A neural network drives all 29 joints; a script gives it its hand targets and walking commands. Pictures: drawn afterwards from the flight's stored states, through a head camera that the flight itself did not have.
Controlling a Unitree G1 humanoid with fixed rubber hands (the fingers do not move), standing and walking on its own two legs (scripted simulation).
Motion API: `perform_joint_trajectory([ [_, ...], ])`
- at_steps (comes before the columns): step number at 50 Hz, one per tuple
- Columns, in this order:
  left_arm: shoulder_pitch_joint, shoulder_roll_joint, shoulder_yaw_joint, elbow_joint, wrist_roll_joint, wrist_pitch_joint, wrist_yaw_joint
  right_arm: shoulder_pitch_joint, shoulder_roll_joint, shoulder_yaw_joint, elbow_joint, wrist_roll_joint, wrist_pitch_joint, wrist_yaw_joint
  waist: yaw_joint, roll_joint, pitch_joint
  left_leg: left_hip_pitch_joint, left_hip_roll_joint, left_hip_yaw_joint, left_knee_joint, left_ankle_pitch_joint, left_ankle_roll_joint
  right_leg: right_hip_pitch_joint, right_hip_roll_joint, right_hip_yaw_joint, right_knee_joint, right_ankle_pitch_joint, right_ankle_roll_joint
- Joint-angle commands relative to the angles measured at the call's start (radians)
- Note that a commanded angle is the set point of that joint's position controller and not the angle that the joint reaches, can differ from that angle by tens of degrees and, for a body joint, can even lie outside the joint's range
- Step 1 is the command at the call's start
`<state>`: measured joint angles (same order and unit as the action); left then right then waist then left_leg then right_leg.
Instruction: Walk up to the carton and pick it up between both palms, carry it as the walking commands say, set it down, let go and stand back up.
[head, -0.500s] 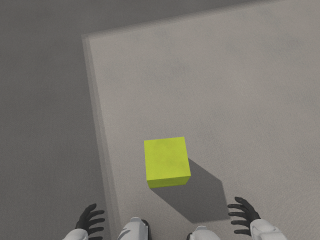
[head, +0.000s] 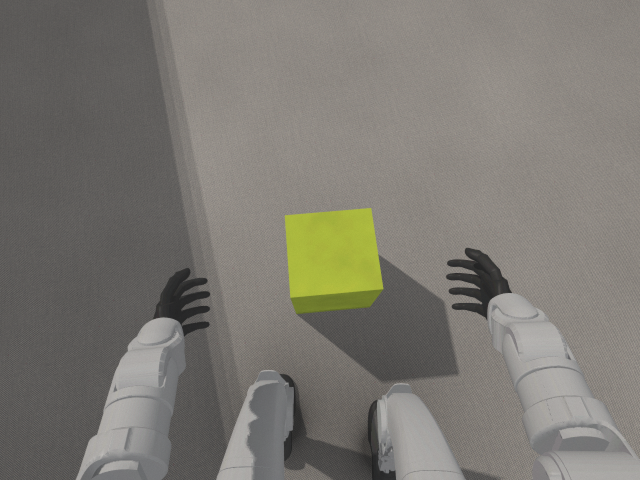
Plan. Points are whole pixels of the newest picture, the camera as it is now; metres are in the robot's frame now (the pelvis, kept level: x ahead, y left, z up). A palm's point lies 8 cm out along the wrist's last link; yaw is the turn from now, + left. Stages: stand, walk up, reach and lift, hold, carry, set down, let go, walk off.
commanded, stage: reach and lift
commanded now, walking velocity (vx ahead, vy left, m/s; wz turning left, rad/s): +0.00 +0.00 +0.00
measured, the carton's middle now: (330, 265) +0.51 +0.00 -0.57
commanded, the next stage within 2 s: none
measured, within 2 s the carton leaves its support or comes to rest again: neither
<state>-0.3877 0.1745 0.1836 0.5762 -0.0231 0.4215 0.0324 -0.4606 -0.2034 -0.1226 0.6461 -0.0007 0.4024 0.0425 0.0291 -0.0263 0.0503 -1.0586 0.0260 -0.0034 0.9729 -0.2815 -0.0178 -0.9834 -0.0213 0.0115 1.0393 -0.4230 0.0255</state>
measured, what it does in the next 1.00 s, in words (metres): lowers itself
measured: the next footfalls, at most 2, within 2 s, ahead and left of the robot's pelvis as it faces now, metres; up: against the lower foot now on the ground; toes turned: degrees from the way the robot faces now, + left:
none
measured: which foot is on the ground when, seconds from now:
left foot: down 0.00-1.00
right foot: down 0.00-1.00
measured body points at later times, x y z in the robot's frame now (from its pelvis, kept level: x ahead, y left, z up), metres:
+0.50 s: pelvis +0.00 +0.01 -0.03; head +0.28 +0.02 +0.32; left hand +0.46 +0.22 -0.15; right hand +0.49 -0.18 -0.15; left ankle +0.09 +0.13 -0.66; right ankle +0.04 -0.13 -0.66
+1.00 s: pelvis +0.00 +0.01 -0.07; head +0.32 +0.01 +0.24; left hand +0.51 +0.21 -0.20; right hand +0.54 -0.16 -0.19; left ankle +0.09 +0.13 -0.66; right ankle +0.04 -0.13 -0.66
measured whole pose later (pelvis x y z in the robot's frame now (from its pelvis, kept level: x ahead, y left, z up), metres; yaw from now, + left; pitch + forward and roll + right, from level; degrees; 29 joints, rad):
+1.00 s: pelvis +0.00 +0.01 -0.07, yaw -3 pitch +51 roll -1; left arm -1.11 0.16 0.49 0.87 0.11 0.13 0.02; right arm -1.20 -0.24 -0.32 0.94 -0.10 0.15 0.01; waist 0.06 -0.03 -0.12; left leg -1.76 0.03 -0.01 1.17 -0.29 -0.02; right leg -1.70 0.03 0.06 1.23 -0.42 0.05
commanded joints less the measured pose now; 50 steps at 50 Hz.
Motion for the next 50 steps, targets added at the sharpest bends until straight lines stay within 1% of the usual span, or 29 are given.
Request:
perform_joint_trajectory([
  [1,-0.170,0.100,0.048,0.009,0.018,-0.036,0.016,-0.233,-0.120,-0.019,0.001,-0.010,-0.040,-0.004,0.019,-0.019,-0.511,0.337,-0.067,0.071,-0.078,0.064,-0.034,0.054,0.049,-0.071,-0.158,0.052,0.005],
  [4,-0.251,0.148,0.090,-0.001,0.027,-0.085,0.027,-0.270,-0.127,-0.030,-0.002,0.012,-0.072,-0.023,0.024,-0.023,-0.693,0.312,-0.068,0.071,-0.054,0.134,-0.032,0.136,0.055,-0.042,-0.148,0.167,0.010],
  [5,-0.362,0.085,0.039,-0.041,-0.009,-0.109,0.018,-0.409,-0.152,-0.045,-0.030,0.025,-0.101,-0.019,-0.007,0.036,-0.661,0.342,-0.065,0.061,-0.047,0.117,-0.041,0.070,0.055,-0.033,-0.147,0.138,-0.006],
  [6,-0.397,0.124,0.061,-0.002,0.012,-0.107,0.021,-0.415,-0.097,-0.017,0.027,0.038,-0.095,-0.018,0.048,0.032,-0.655,0.336,-0.070,0.058,-0.053,0.092,-0.027,0.009,0.060,-0.040,-0.132,0.101,0.005],
  [7,-0.360,0.084,0.048,0.050,0.006,-0.106,0.018,-0.398,-0.141,-0.028,0.076,0.028,-0.100,-0.023,0.014,0.046,-0.664,0.331,-0.075,0.072,-0.047,0.115,-0.045,0.040,0.061,-0.058,-0.134,0.112,-0.006],
  [11,-0.456,0.119,0.100,0.110,0.024,-0.167,0.033,-0.513,-0.179,-0.085,0.098,-0.004,-0.172,-0.037,-0.005,-0.012,-0.777,0.336,-0.084,0.052,-0.020,0.213,-0.038,-0.048,0.072,-0.060,-0.126,0.196,0.011],
  [13,-0.584,0.108,0.081,0.025,0.016,-0.207,0.042,-0.568,-0.193,-0.094,0.116,0.012,-0.197,-0.029,0.005,0.067,-0.860,0.345,-0.084,0.054,0.000,0.256,-0.049,-0.062,0.081,-0.053,-0.089,0.233,-0.008],
  [16,-0.534,0.129,0.154,0.141,0.020,-0.237,0.044,-0.588,-0.190,-0.086,0.133,0.001,-0.233,-0.033,0.027,-0.032,-0.956,0.309,-0.082,0.047,0.040,0.412,-0.035,-0.091,0.093,-0.064,-0.074,0.363,0.006],
  [17,-0.550,0.004,0.069,0.160,-0.016,-0.250,0.031,-0.601,-0.149,-0.060,0.160,-0.005,-0.244,-0.029,-0.014,-0.049,-0.899,0.165,-0.087,0.048,0.016,0.381,-0.040,-0.089,0.095,-0.073,-0.070,0.381,0.001],
  [18,-0.608,0.124,0.164,0.072,0.055,-0.269,0.035,-0.596,-0.140,-0.091,0.161,0.014,-0.245,-0.033,0.053,0.035,-0.972,0.262,-0.094,0.050,0.024,0.451,-0.039,-0.128,0.089,-0.040,-0.062,0.407,0.005],
  [19,-0.558,0.091,0.134,0.139,0.041,-0.263,0.033,-0.605,-0.156,-0.085,0.172,0.020,-0.253,-0.024,0.020,0.025,-0.981,0.339,-0.083,0.032,0.025,0.487,-0.035,-0.192,0.099,-0.054,-0.077,0.394,0.009],
  [20,-0.566,0.048,0.119,0.166,0.030,-0.268,0.033,-0.641,-0.188,-0.086,0.188,-0.001,-0.262,-0.018,0.035,0.058,-0.983,0.309,-0.080,0.031,0.021,0.466,-0.048,-0.212,0.102,-0.064,-0.061,0.366,0.000],
  [21,-0.710,0.076,0.121,0.085,0.029,-0.265,0.036,-0.731,-0.221,-0.120,0.135,0.002,-0.270,-0.015,0.011,0.040,-1.006,0.318,-0.080,0.036,0.018,0.393,-0.043,-0.229,0.111,-0.069,-0.072,0.315,-0.003],
  [24,-0.783,0.104,0.165,0.088,0.042,-0.278,0.045,-0.779,-0.226,-0.122,0.155,-0.002,-0.284,-0.016,0.042,0.045,-1.073,0.354,-0.083,0.034,0.045,0.399,-0.041,-0.239,0.107,-0.064,-0.059,0.293,-0.004],
  [27,-0.836,0.149,0.230,0.146,0.073,-0.273,0.047,-0.864,-0.226,-0.139,0.180,-0.038,-0.271,-0.018,0.030,-0.039,-1.022,0.281,-0.087,0.041,0.046,0.384,-0.021,-0.254,0.106,-0.067,-0.055,0.284,0.025],
  [29,-0.851,0.131,0.222,0.156,0.064,-0.287,0.029,-0.925,-0.189,-0.106,0.158,-0.013,-0.266,-0.019,0.094,-0.009,-1.031,0.195,-0.096,0.075,0.053,0.416,-0.024,-0.172,0.106,-0.040,-0.055,0.352,0.020],
  [31,-0.988,0.158,0.208,0.147,0.049,-0.276,0.024,-1.043,-0.214,-0.117,0.173,-0.015,-0.253,-0.019,0.062,-0.050,-1.071,0.213,-0.082,0.058,0.052,0.314,-0.018,-0.202,0.106,-0.057,-0.045,0.217,0.026],
  [32,-0.946,0.109,0.190,0.170,0.038,-0.273,0.024,-1.022,-0.246,-0.136,0.170,-0.032,-0.262,-0.021,0.028,-0.048,-1.142,0.236,-0.083,0.073,0.055,0.371,-0.029,-0.133,0.109,-0.065,-0.058,0.291,0.024],
  [35,-0.921,0.112,0.232,0.218,0.060,-0.281,0.022,-0.958,-0.201,-0.147,0.272,-0.063,-0.252,-0.022,0.051,-0.033,-1.090,0.248,-0.092,0.068,0.067,0.468,-0.032,-0.187,0.115,-0.067,-0.043,0.373,0.017],
  [36,-0.915,0.102,0.229,0.195,0.076,-0.298,0.022,-1.009,-0.179,-0.154,0.163,-0.051,-0.272,-0.019,0.057,-0.065,-1.115,0.243,-0.095,0.060,0.079,0.452,-0.013,-0.239,0.122,-0.077,-0.030,0.331,0.039],
  [38,-0.957,0.100,0.236,0.146,0.097,-0.300,0.017,-0.975,-0.232,-0.210,0.200,-0.079,-0.280,-0.025,0.013,0.059,-1.204,0.356,-0.080,0.051,0.089,0.571,-0.034,-0.267,0.116,-0.077,-0.032,0.410,0.015],
  [40,-0.950,0.133,0.274,0.067,0.129,-0.303,0.028,-0.937,-0.233,-0.231,0.154,-0.096,-0.280,-0.022,0.013,0.035,-1.273,0.498,-0.076,0.023,0.120,0.678,-0.037,-0.351,0.132,-0.086,-0.030,0.423,0.023],
  [41,-0.955,0.112,0.281,0.122,0.105,-0.312,0.016,-0.930,-0.159,-0.180,0.215,-0.109,-0.281,-0.020,0.014,-0.031,-1.150,0.263,-0.071,0.037,0.129,0.548,-0.026,-0.352,0.110,-0.068,-0.021,0.379,0.031],
  [42,-0.912,0.092,0.281,0.098,0.145,-0.314,0.012,-0.923,-0.152,-0.195,0.171,-0.103,-0.285,-0.016,0.050,0.029,-1.109,0.195,-0.076,0.044,0.130,0.528,-0.034,-0.352,0.112,-0.059,0.013,0.411,0.020],
  [44,-0.830,0.104,0.307,0.260,0.161,-0.307,0.000,-0.970,-0.156,-0.203,0.183,-0.099,-0.282,-0.024,0.074,-0.048,-1.086,0.051,-0.082,0.076,0.166,0.415,-0.021,-0.331,0.111,-0.061,0.048,0.334,0.042],
  [45,-0.830,0.097,0.328,0.215,0.154,-0.322,-0.007,-0.894,-0.085,-0.180,0.248,-0.086,-0.277,-0.024,0.093,-0.031,-1.027,-0.017,-0.082,0.088,0.167,0.422,-0.024,-0.357,0.100,-0.049,0.049,0.349,0.040],
  [46,-0.878,0.100,0.334,0.214,0.160,-0.321,-0.006,-0.936,-0.113,-0.208,0.192,-0.105,-0.281,-0.033,0.046,-0.080,-1.067,-0.037,-0.082,0.082,0.195,0.396,-0.019,-0.354,0.108,-0.052,0.067,0.345,0.048],
  [48,-0.901,0.083,0.299,0.222,0.135,-0.322,-0.023,-1.021,-0.099,-0.169,0.147,-0.079,-0.282,-0.034,0.069,-0.025,-1.025,-0.073,-0.087,0.085,0.241,0.361,-0.023,-0.449,0.104,-0.042,0.117,0.279,0.047],
  [50,-0.956,0.133,0.315,0.179,0.132,-0.311,-0.004,-1.014,-0.153,-0.199,0.221,-0.102,-0.264,-0.040,0.060,-0.078,-1.017,-0.109,-0.088,0.089,0.267,0.284,-0.032,-0.492,0.114,-0.071,0.163,0.198,0.042],
])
